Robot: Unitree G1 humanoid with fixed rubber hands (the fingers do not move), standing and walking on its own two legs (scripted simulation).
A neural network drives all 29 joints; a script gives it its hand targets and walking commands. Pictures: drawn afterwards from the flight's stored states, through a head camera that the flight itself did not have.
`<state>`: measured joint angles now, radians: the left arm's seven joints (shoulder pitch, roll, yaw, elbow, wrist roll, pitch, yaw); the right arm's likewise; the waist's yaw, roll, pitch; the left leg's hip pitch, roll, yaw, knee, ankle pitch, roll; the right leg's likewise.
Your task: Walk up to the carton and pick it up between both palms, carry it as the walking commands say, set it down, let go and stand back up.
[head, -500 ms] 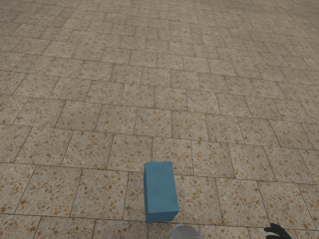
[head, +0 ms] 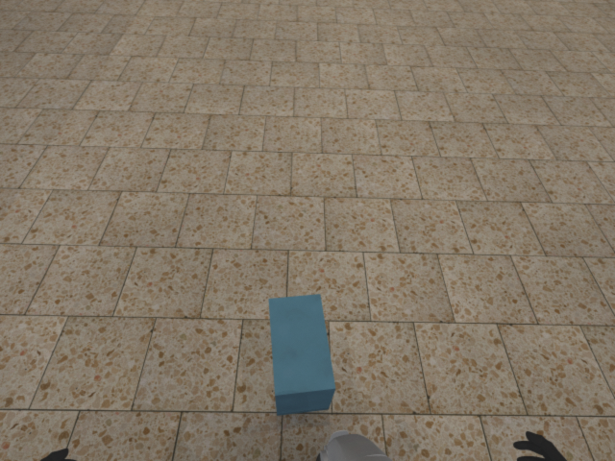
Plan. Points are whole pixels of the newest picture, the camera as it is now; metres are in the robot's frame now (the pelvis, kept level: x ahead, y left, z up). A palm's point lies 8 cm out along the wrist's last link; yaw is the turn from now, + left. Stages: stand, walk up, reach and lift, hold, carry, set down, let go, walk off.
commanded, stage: walk up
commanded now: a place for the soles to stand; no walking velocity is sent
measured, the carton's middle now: (298, 354) +0.48 -0.02 -0.64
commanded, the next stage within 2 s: reach and lift in 1.50 s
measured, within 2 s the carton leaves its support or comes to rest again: neither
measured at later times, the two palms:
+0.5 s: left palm out of the picture +0.12 +0.31 -0.08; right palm out of the picture +0.09 -0.34 -0.07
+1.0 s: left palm out of the picture +0.13 +0.30 -0.07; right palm out of the picture +0.10 -0.35 -0.07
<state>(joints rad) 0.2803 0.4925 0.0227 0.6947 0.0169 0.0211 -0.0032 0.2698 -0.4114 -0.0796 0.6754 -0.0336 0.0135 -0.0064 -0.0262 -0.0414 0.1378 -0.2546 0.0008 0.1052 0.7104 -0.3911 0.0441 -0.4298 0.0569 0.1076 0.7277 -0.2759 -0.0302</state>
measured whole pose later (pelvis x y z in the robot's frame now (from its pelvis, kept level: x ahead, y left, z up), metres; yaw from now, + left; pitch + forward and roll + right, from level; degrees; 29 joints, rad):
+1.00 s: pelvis +0.02 -0.02 +0.00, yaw -2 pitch +0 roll +1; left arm 0.28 0.48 0.02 0.69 0.02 -0.02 -0.02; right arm 0.27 -0.42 -0.08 0.68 -0.03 -0.02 0.01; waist -0.02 -0.02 0.06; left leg -0.28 0.05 0.11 0.69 -0.40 0.01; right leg -0.40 0.06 0.12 0.72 -0.31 -0.02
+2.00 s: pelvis +0.02 -0.02 -0.01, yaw +1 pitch +4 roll +0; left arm -0.07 0.33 0.11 0.67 0.01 0.04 -0.03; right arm -0.04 -0.31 -0.14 0.59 -0.03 0.06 0.02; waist -0.02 0.02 0.19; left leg -0.43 0.05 0.05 0.79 -0.43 -0.02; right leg -0.51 0.05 0.07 0.78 -0.34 0.00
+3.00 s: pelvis -0.02 -0.03 -0.08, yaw +3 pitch +39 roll +2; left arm -1.01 0.19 0.24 0.74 0.00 0.13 0.11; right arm -1.05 -0.23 -0.20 0.78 0.01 0.13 -0.03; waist -0.02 0.02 0.11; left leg -1.34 0.03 0.04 1.06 -0.39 -0.02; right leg -1.42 0.04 0.07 1.04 -0.30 0.00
